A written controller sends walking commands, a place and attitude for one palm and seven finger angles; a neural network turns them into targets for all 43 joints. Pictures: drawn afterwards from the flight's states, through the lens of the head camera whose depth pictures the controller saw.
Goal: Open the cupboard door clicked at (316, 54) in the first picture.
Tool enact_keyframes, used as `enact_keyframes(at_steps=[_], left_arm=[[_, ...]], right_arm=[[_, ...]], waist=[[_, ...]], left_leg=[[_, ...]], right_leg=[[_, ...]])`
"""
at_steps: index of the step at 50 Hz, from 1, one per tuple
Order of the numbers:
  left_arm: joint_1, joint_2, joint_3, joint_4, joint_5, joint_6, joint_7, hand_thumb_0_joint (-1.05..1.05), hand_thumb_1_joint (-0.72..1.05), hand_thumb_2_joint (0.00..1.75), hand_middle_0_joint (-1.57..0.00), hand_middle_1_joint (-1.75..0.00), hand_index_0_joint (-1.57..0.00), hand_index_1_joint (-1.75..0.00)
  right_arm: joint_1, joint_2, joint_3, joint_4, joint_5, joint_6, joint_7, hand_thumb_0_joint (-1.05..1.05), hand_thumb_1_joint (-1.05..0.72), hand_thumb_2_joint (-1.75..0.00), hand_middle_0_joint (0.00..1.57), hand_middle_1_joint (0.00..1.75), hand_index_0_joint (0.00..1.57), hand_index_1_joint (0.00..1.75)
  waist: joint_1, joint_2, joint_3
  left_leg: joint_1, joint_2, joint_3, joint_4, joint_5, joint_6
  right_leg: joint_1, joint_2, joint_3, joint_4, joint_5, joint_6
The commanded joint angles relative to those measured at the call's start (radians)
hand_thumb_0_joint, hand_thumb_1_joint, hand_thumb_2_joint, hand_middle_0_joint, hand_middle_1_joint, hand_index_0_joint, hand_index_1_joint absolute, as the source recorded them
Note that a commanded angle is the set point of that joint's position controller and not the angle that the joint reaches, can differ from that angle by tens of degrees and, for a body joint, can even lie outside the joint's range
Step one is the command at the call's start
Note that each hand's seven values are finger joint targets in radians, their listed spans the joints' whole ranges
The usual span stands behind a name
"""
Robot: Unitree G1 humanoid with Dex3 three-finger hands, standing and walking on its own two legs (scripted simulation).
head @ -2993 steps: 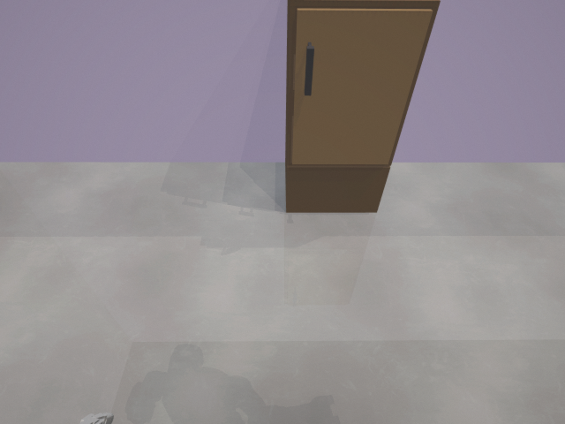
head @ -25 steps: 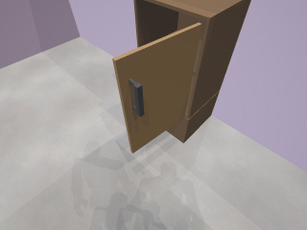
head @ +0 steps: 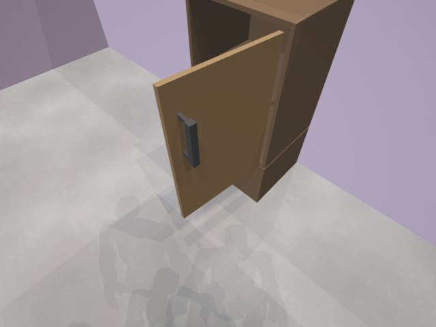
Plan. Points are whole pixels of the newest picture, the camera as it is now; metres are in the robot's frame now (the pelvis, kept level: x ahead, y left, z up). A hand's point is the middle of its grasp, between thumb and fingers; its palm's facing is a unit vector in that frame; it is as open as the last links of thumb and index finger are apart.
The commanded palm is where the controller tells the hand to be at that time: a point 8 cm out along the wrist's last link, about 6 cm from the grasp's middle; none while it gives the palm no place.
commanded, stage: look to check the result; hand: left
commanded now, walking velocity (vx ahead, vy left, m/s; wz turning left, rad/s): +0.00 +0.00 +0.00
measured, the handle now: (188, 140) +0.56 +0.11 -0.03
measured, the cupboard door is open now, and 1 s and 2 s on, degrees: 83 83 83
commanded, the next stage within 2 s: stand and wait in 0.36 s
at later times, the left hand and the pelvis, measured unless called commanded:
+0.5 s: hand out of the picture +0.03 +0.19 -0.17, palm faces +0.03 -0.97 -0.23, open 7.4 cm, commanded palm none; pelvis +0.01 +0.00 +0.00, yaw +0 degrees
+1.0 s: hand out of the picture +0.06 +0.21 -0.16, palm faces +0.01 -0.96 -0.28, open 7.4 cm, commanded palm none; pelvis +0.01 +0.00 +0.00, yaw +0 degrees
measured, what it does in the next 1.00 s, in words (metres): stands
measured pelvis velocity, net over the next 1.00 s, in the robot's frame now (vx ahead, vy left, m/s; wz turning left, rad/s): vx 0.01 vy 0.00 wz -0.01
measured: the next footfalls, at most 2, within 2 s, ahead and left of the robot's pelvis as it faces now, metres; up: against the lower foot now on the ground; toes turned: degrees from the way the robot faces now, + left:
none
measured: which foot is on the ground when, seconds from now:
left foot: down 0.00-1.00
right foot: down 0.00-1.00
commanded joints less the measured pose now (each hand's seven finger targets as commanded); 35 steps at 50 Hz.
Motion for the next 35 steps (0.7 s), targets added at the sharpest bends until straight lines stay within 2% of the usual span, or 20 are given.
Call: enact_keyframes(at_steps=[1,4,10,16,21,23,27,31,35], left_arm=[[0.051,0.116,0.015,-0.023,-0.001,-0.014,0.006,0.00,0.90,0.90,-0.20,-0.30,-0.20,-0.30],[0.050,0.116,0.015,-0.022,0.000,-0.014,0.005,0.00,0.90,0.90,-0.20,-0.30,-0.20,-0.30],[0.050,0.128,0.018,-0.022,0.000,-0.017,0.004,0.00,0.90,0.90,-0.20,-0.30,-0.20,-0.30],[0.041,0.132,0.018,-0.021,0.000,-0.017,0.003,0.00,0.90,0.90,-0.20,-0.30,-0.20,-0.30],[0.029,0.146,0.022,-0.027,0.001,-0.019,0.001,0.00,0.90,0.90,-0.20,-0.30,-0.20,-0.30],[0.020,0.157,0.023,-0.030,0.002,-0.020,0.001,0.00,0.90,0.90,-0.20,-0.30,-0.20,-0.30],[0.012,0.175,0.028,-0.038,0.002,-0.026,0.001,0.00,0.90,0.90,-0.20,-0.30,-0.20,-0.30],[-0.005,0.185,0.029,-0.040,0.001,-0.026,0.000,0.00,0.90,0.90,-0.20,-0.30,-0.20,-0.30],[-0.016,0.200,0.029,-0.043,0.001,-0.027,-0.002,0.00,0.90,0.90,-0.20,-0.30,-0.20,-0.30]], right_arm=[[0.045,-0.095,-0.013,-0.027,0.002,-0.017,-0.008,0.00,-0.90,-0.90,0.20,0.30,0.20,0.30],[0.043,-0.098,-0.014,-0.028,0.002,-0.016,-0.007,0.00,-0.90,-0.90,0.20,0.30,0.20,0.30],[0.036,-0.111,-0.016,-0.030,0.002,-0.021,-0.008,0.00,-0.90,-0.90,0.20,0.30,0.20,0.30],[0.022,-0.120,-0.015,-0.033,0.002,-0.022,-0.008,0.00,-0.90,-0.90,0.20,0.30,0.20,0.30],[0.010,-0.137,-0.018,-0.037,0.002,-0.026,-0.007,0.00,-0.90,-0.90,0.20,0.30,0.20,0.30],[0.000,-0.146,-0.019,-0.040,0.002,-0.025,-0.006,0.00,-0.90,-0.90,0.20,0.30,0.20,0.30],[-0.010,-0.167,-0.023,-0.045,0.003,-0.030,-0.007,0.00,-0.90,-0.90,0.20,0.30,0.20,0.30],[-0.018,-0.174,-0.023,-0.042,0.002,-0.030,-0.005,0.00,-0.90,-0.90,0.20,0.30,0.20,0.30],[-0.033,-0.186,-0.024,-0.045,0.002,-0.030,-0.003,0.00,-0.90,-0.90,0.20,0.30,0.20,0.30]], waist=[[-0.005,-0.012,-0.024],[-0.006,-0.012,-0.007],[-0.005,0.005,-0.033],[-0.003,0.014,-0.017],[-0.001,-0.006,-0.034],[0.000,-0.005,-0.016],[0.002,0.001,-0.055],[-0.001,-0.012,-0.048],[0.001,0.002,-0.045]], left_leg=[[0.043,0.070,-0.049,-0.047,0.093,0.036],[0.037,0.069,-0.050,-0.051,0.079,0.036],[0.049,0.070,-0.054,-0.053,0.094,0.038],[0.044,0.073,-0.056,-0.061,0.091,0.037],[0.052,0.075,-0.060,-0.069,0.095,0.040],[0.049,0.075,-0.060,-0.072,0.090,0.039],[0.069,0.078,-0.058,-0.063,0.133,0.041],[0.068,0.081,-0.059,-0.073,0.132,0.039],[0.073,0.080,-0.061,-0.076,0.127,0.039]], right_leg=[[-0.056,-0.106,0.086,-0.115,0.056,-0.021],[-0.065,-0.105,0.088,-0.122,0.032,-0.021],[-0.047,-0.107,0.087,-0.117,0.052,-0.023],[-0.049,-0.105,0.089,-0.117,0.056,-0.023],[-0.036,-0.107,0.089,-0.118,0.062,-0.024],[-0.045,-0.108,0.087,-0.123,0.056,-0.024],[-0.015,-0.111,0.092,-0.119,0.120,-0.026],[-0.013,-0.113,0.090,-0.122,0.122,-0.025],[-0.015,-0.115,0.097,-0.131,0.116,-0.026]])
